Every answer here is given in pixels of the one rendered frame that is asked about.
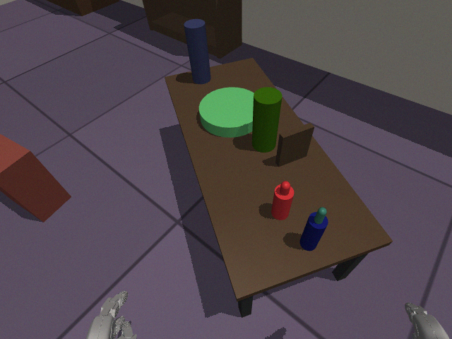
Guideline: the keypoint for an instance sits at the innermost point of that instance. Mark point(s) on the bookshelf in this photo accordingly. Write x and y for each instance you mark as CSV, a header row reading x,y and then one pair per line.
x,y
223,19

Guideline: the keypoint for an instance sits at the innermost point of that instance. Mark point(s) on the left robot hand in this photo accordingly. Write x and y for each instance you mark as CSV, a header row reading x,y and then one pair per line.
x,y
105,327

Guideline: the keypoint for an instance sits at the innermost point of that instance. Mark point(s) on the coffee table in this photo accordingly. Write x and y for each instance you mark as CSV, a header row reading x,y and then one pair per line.
x,y
238,184

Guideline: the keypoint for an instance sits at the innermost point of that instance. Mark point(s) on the right robot hand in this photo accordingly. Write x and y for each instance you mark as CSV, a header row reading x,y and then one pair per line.
x,y
425,325

